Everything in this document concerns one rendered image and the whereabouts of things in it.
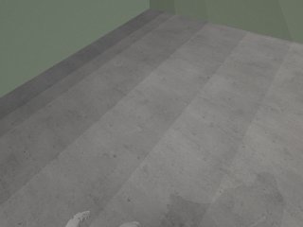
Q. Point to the robot left hand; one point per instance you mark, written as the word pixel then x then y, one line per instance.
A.
pixel 78 219

